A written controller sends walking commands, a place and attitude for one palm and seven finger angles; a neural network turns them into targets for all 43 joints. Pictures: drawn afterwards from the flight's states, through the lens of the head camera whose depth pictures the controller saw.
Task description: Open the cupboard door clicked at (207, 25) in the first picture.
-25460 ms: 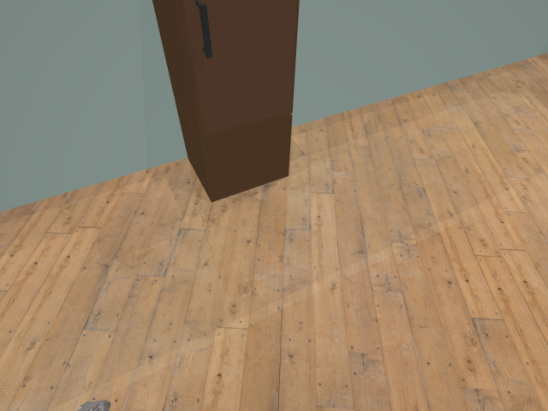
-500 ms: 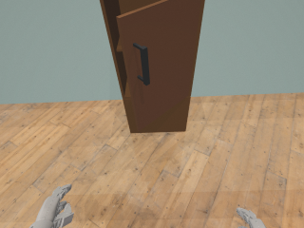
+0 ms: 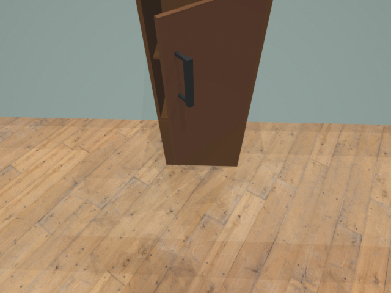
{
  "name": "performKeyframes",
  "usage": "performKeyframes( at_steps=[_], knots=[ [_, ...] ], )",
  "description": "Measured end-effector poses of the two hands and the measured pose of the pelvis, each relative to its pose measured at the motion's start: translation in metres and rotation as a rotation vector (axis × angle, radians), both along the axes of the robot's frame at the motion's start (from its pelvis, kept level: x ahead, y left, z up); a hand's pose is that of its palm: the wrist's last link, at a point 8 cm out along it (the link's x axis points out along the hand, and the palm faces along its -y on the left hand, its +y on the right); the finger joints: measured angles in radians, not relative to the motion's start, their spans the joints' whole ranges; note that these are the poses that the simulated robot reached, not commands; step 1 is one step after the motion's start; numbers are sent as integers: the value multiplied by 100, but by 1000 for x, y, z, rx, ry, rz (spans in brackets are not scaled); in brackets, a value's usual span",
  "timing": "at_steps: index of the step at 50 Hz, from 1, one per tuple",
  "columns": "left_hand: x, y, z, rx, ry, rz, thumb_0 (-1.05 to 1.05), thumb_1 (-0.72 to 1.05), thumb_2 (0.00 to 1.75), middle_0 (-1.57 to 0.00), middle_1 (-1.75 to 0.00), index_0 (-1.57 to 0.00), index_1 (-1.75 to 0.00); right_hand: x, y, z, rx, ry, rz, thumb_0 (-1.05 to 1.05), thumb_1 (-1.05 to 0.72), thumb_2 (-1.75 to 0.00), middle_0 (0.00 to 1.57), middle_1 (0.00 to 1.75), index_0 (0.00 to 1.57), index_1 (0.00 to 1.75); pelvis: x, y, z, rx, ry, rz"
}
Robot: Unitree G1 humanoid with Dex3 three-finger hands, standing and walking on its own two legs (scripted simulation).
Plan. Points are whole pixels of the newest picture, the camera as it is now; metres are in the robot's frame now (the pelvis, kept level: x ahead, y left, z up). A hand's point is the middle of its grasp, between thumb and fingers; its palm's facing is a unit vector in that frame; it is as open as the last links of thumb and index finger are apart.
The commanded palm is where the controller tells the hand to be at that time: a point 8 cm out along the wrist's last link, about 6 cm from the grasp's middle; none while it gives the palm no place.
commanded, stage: let the arm hang, fingers relaxed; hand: left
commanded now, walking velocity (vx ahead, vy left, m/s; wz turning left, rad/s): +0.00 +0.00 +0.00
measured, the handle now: (184, 80) +0.65 +0.08 +0.07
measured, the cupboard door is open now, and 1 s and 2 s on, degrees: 41 41 41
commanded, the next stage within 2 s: look to check the result in 0.42 s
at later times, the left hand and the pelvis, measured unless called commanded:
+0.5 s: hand out of the picture +0.13 +0.22 -0.14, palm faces -0.02 -0.94 -0.33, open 7.4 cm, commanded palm none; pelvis +0.03 -0.01 +0.01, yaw +0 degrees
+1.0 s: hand out of the picture +0.13 +0.23 -0.15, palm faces -0.02 -0.94 -0.35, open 7.4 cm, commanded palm none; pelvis +0.05 -0.02 +0.01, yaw -1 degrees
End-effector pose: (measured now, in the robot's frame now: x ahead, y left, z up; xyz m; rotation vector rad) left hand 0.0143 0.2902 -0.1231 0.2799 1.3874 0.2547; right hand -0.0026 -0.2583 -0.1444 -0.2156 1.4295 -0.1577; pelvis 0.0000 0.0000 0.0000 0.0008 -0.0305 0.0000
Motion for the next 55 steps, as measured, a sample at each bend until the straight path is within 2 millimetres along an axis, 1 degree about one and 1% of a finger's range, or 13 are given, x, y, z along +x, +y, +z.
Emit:
performKeyframes(
  at_steps=[5,11,14,18,24,32,37,42,55],
  knots=[
    [37,6,11,30,-89,-31,0,91,90,-20,-30,-20,-30,30,0,-2,16,-71,17,1,-90,-90,20,30,20,30,4,-1,1,3,-5,0],
    [78,-2,18,25,-175,-72,0,91,90,-20,-30,-20,-30,63,-8,3,6,-142,36,1,-90,-90,20,30,20,30,11,-2,3,7,-5,-2],
    [92,-8,19,13,-199,-88,0,90,90,-20,-30,-20,-30,76,-15,7,-9,-164,41,1,-90,-90,20,30,20,30,15,-4,4,8,-3,-4],
    [103,-16,18,-3,-207,-101,0,90,90,-20,-30,-20,-30,88,-24,12,-30,-178,46,1,-90,-90,20,30,20,30,21,-6,5,9,0,-5],
    [107,-22,15,-15,-189,-101,0,90,90,-20,-30,-21,-30,96,-36,17,-55,-173,48,1,-90,-90,20,30,20,30,29,-10,7,9,4,-7],
    [100,-22,12,-9,-136,-86,0,90,90,-20,-30,-21,-30,98,-44,18,-66,-139,47,1,-90,-90,20,30,20,30,37,-15,7,6,9,-8],
    [96,-21,11,-1,-110,-75,0,90,90,-20,-30,-21,-30,98,-44,16,-62,-120,45,1,-90,-90,20,30,20,30,43,-17,7,5,13,-9],
    [96,-20,12,5,-102,-70,0,90,90,-20,-30,-21,-30,101,-42,15,-55,-114,43,1,-90,-90,20,30,20,30,47,-18,8,5,13,-10],
    [114,-22,13,-2,-140,-84,0,90,90,-20,-30,-21,-30,114,-38,16,-51,-146,39,1,-90,-90,20,30,20,30,53,-16,8,5,12,-13]
  ],
)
